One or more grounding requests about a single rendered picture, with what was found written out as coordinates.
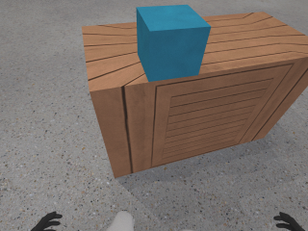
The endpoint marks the pedestal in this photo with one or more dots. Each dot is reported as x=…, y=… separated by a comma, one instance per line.
x=253, y=69

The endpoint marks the robot left thigh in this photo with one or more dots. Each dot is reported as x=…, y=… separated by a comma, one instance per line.
x=122, y=221

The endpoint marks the carton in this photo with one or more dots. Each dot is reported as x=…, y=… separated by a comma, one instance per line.
x=171, y=41

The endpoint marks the robot left hand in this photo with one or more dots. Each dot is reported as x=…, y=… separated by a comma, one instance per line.
x=45, y=222

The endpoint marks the robot right hand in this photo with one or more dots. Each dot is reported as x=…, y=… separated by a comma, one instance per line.
x=293, y=225

